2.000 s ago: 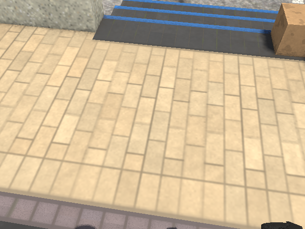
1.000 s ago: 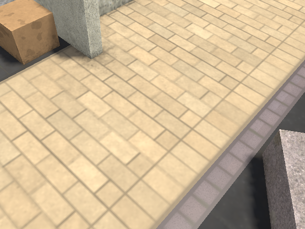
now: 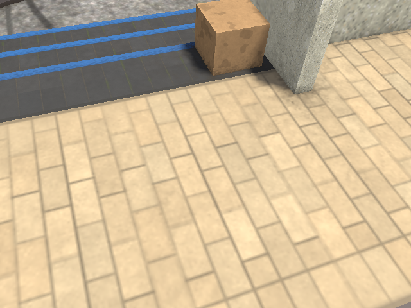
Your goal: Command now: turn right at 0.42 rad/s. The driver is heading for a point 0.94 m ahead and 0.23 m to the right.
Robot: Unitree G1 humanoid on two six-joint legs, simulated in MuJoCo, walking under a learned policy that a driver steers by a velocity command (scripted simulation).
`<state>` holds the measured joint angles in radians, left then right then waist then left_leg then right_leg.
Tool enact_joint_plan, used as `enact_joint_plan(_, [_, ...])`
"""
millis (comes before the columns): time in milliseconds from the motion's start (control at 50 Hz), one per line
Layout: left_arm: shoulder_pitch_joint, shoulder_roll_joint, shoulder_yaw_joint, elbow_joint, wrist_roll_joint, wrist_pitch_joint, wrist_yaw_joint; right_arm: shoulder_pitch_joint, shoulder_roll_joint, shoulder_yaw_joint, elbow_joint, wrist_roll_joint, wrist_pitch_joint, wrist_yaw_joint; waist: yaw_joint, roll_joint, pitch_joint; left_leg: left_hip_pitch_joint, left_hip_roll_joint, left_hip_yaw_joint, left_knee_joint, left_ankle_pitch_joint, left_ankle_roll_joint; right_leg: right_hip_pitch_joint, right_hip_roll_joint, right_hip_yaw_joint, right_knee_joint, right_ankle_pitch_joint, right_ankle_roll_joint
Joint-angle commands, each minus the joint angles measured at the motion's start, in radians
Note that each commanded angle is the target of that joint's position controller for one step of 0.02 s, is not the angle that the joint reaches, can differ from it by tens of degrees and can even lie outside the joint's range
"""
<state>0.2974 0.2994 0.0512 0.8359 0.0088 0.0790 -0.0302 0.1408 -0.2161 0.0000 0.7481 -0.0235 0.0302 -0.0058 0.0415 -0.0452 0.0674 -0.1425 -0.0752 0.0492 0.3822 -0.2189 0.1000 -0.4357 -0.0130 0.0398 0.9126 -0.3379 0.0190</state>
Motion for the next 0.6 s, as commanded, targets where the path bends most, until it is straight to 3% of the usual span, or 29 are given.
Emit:
enact_joint_plan(20, [-0.071, 0.108, 0.031, -0.077, 0.005, -0.017, -0.006, 0.056, -0.196, -0.059, -0.023, -0.001, -0.005, -0.016, -0.068, 0.118, -0.006, 0.069, 0.347, -0.162, -0.128, 0.224, 0.110, -0.096, -0.018, -0.013, 0.040, -0.044, 0.000])
enact_joint_plan(100, [-0.094, 0.076, 0.027, -0.100, 0.002, -0.015, -0.018, 0.061, -0.181, -0.063, -0.016, -0.002, -0.011, -0.021, -0.070, 0.113, -0.018, 0.120, 0.367, -0.116, -0.089, 0.343, 0.129, -0.097, -0.031, -0.049, -0.004, -0.080, -0.003])
enact_joint_plan(200, [-0.113, 0.056, 0.024, -0.141, -0.011, -0.012, -0.024, 0.055, -0.201, -0.075, -0.010, -0.004, -0.011, -0.011, -0.065, 0.150, -0.080, 0.127, 0.381, -0.015, 0.009, 0.566, 0.105, 0.021, -0.010, -0.116, -0.124, -0.102, -0.035])
enact_joint_plan(260, [-0.119, 0.057, 0.028, -0.168, -0.013, -0.010, -0.027, 0.049, -0.226, -0.086, -0.013, 0.004, -0.012, -0.001, -0.060, 0.174, -0.105, 0.115, 0.398, 0.030, 0.087, 0.573, 0.062, 0.099, 0.011, -0.148, -0.238, -0.084, -0.062])
enact_joint_plan(300, [-0.051, 0.072, 0.037, -0.161, 0.003, -0.019, -0.012, 0.041, -0.239, -0.093, -0.012, 0.019, -0.013, 0.004, 0.002, 0.117, -0.133, 0.001, 0.373, 0.109, 0.266, 0.476, -0.029, 0.272, 0.022, -0.105, -0.451, 0.087, -0.099])
enact_joint_plan(320, [0.010, 0.190, 0.067, -0.155, 0.021, -0.033, 0.007, 0.062, -0.216, -0.088, -0.032, 0.022, -0.014, 0.009, 0.023, -0.089, -0.156, -0.200, 0.273, 0.172, 0.536, 0.189, -0.101, 0.423, -0.134, 0.180, -0.581, 0.296, -0.161])
enact_joint_plan(340, [0.048, 0.328, 0.097, -0.165, -0.001, -0.039, 0.011, 0.011, -0.132, -0.062, -0.114, -0.001, -0.002, 0.012, 0.009, -0.223, -0.159, -0.490, 0.070, 0.108, 0.708, -0.488, -0.169, 0.493, -0.381, 0.565, -0.566, 0.774, -0.337])
enact_joint_plan(360, [0.101, 0.301, 0.105, -0.151, -0.019, -0.038, 0.008, -0.031, -0.170, -0.062, -0.107, -0.018, 0.011, 0.003, 0.067, -0.067, -0.182, -0.517, 0.095, -0.058, 0.820, -0.481, -0.167, 0.506, -0.369, 0.496, -0.549, 0.747, -0.405])
enact_joint_plan(380, [0.039, 0.255, 0.090, -0.151, -0.018, -0.034, 0.013, -0.017, -0.170, -0.063, -0.100, -0.002, 0.013, 0.004, 0.022, -0.040, -0.116, -0.534, 0.115, -0.084, 0.833, -0.382, -0.164, 0.461, -0.304, 0.408, -0.556, 0.652, -0.376])
enact_joint_plan(400, [-0.027, 0.212, 0.077, -0.155, -0.015, -0.025, 0.017, -0.008, -0.192, -0.067, -0.091, -0.003, 0.001, 0.010, -0.013, -0.011, -0.076, -0.527, 0.143, -0.104, 0.745, -0.263, -0.153, 0.410, -0.211, 0.352, -0.615, 0.281, -0.315])
enact_joint_plan(420, [-0.072, 0.184, 0.067, -0.167, -0.014, -0.019, 0.018, -0.018, -0.226, -0.078, -0.088, -0.018, -0.005, 0.016, -0.023, -0.034, -0.057, -0.525, 0.142, -0.095, 0.688, -0.197, -0.147, 0.385, -0.159, 0.359, -0.673, -0.033, -0.280])
enact_joint_plan(440, [-0.075, 0.173, 0.060, -0.174, -0.008, -0.022, 0.016, -0.012, -0.240, -0.082, -0.073, -0.032, -0.005, 0.026, -0.018, -0.067, -0.054, -0.519, 0.128, -0.084, 0.670, -0.148, -0.151, 0.380, -0.132, 0.377, -0.714, -0.193, -0.275])
enact_joint_plan(480, [-0.037, 0.187, 0.060, -0.162, -0.005, -0.041, 0.005, -0.026, -0.226, -0.081, -0.069, -0.030, -0.010, 0.043, -0.012, -0.050, -0.042, -0.526, 0.112, -0.086, 0.608, -0.095, -0.159, 0.376, -0.120, 0.411, -0.748, -0.273, -0.275])
enact_joint_plan(540, [0.017, 0.161, 0.048, -0.121, 0.004, -0.084, 0.010, -0.018, -0.184, -0.069, -0.039, -0.025, -0.029, 0.054, -0.003, -0.068, -0.033, -0.541, 0.127, -0.047, 0.487, 0.007, -0.162, 0.415, -0.119, 0.343, -0.771, -0.171, -0.263])
enact_joint_plan(600, [0.061, 0.166, 0.043, -0.094, 0.008, -0.118, 0.014, -0.080, -0.191, -0.066, -0.042, -0.018, -0.043, 0.058, 0.034, -0.097, -0.005, -0.551, 0.141, -0.026, 0.396, 0.070, -0.149, 0.431, -0.142, 0.309, -0.808, -0.161, -0.245])
